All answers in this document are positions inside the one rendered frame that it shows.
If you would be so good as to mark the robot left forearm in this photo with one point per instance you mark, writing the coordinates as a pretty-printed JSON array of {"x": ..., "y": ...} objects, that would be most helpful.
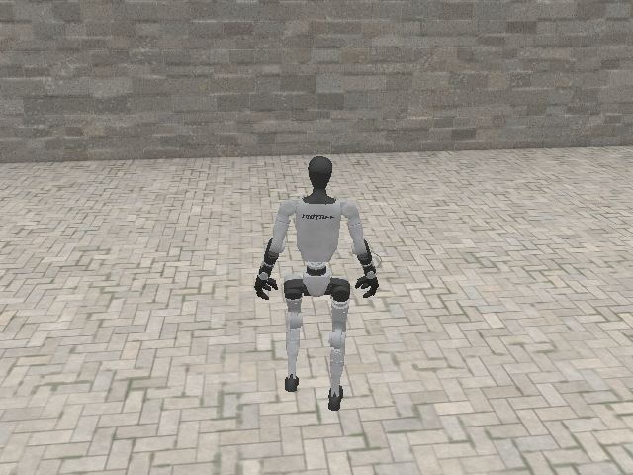
[{"x": 268, "y": 262}]

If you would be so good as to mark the robot left hand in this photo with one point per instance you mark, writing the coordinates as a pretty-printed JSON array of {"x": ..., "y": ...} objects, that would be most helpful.
[{"x": 259, "y": 284}]

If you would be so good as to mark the robot left thigh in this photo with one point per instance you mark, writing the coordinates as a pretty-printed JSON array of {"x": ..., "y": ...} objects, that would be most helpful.
[{"x": 293, "y": 290}]

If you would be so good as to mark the left robot shin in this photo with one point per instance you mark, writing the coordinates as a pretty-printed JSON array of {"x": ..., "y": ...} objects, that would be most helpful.
[{"x": 292, "y": 346}]

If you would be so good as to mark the right robot upper arm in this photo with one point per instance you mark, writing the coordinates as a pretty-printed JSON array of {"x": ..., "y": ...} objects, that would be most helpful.
[{"x": 349, "y": 210}]

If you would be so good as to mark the robot right hand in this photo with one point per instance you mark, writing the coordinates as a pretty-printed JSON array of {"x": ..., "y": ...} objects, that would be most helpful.
[{"x": 366, "y": 283}]

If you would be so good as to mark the robot right forearm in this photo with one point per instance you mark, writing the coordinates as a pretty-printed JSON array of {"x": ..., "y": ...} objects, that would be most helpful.
[{"x": 367, "y": 263}]

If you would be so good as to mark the left robot upper arm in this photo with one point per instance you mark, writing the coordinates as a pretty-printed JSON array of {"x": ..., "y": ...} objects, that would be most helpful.
[{"x": 286, "y": 209}]

